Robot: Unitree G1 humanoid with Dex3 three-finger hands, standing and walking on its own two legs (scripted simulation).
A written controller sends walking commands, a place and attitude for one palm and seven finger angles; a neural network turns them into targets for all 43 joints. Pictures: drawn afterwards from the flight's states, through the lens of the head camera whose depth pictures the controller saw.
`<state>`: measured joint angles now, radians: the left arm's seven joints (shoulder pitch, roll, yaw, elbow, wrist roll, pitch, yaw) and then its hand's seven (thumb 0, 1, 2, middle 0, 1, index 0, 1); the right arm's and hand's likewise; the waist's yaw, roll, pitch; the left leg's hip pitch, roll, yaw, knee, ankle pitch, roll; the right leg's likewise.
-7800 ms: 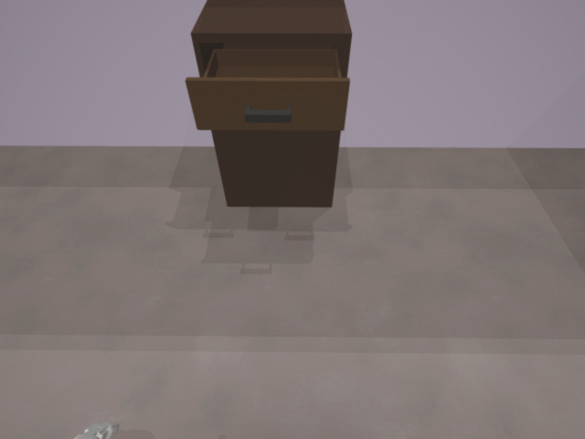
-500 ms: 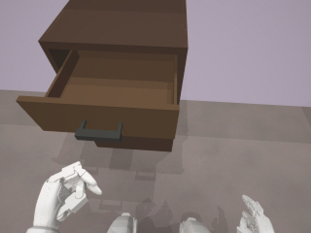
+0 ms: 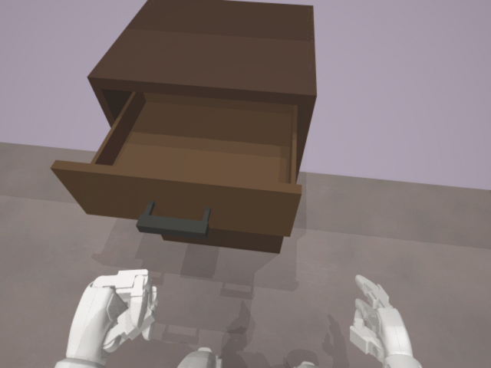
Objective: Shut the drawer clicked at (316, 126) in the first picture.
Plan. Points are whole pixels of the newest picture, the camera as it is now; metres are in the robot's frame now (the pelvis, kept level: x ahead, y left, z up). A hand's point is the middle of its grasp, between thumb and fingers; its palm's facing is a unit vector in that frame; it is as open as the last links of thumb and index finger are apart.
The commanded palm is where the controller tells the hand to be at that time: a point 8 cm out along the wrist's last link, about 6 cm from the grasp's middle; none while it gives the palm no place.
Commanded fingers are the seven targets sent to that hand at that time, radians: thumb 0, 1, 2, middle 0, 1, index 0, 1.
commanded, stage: raise the hand and make a fist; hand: left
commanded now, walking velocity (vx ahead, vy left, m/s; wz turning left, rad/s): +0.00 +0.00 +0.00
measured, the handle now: (176, 217) +0.38 +0.17 -0.02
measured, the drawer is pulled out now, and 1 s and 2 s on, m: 0.24 0.24 0.24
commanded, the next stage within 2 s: bring the fist close to the handle in 0.44 s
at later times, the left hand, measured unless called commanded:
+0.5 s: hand (162, 311) +0.19 +0.13 +0.07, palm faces -0.05 -1.00 -0.06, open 3.3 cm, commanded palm +0.16 +0.19 +0.08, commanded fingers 0.00 0.90 0.90 -1.40 -1.60 -1.40 -1.60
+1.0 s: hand (173, 291) +0.23 +0.13 +0.03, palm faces -0.08 -1.00 -0.05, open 3.3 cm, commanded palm +0.21 +0.19 +0.03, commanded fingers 0.00 0.90 0.90 -1.40 -1.60 -1.40 -1.60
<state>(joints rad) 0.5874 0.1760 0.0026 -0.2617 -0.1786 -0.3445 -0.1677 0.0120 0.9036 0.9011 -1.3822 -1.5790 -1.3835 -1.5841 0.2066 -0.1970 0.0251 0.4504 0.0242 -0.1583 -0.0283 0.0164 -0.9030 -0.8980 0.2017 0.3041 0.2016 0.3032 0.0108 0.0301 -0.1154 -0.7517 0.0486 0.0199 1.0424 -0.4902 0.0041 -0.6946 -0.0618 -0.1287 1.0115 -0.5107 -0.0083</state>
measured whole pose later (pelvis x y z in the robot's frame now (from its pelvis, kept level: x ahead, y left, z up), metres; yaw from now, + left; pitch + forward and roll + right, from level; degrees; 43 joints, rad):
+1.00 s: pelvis -0.01 -0.02 -0.02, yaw +0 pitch +15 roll -1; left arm 0.37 0.18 0.06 -0.03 -0.20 -0.41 -0.20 0.01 0.90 0.90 -1.40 -1.60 -1.40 -1.60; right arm 0.22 -0.24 -0.01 0.52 0.02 -0.17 -0.04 0.02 -0.90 -0.90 0.20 0.30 0.20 0.30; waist -0.02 0.03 -0.13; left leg -0.88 0.06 0.01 1.12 -0.51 -0.02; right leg -0.83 -0.05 -0.13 1.11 -0.54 -0.04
